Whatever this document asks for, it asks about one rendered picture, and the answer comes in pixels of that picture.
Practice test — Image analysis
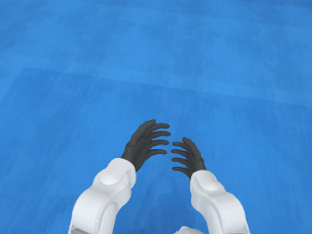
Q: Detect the right robot forearm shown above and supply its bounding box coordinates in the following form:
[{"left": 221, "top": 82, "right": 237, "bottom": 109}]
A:
[{"left": 190, "top": 170, "right": 251, "bottom": 234}]

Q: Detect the right robot hand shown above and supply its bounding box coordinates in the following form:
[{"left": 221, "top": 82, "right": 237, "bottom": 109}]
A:
[{"left": 171, "top": 137, "right": 207, "bottom": 181}]

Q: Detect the left robot hand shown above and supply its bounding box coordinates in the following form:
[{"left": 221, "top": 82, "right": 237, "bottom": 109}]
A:
[{"left": 121, "top": 119, "right": 171, "bottom": 172}]

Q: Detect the left robot forearm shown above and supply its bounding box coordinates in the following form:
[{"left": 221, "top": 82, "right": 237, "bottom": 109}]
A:
[{"left": 67, "top": 158, "right": 137, "bottom": 234}]

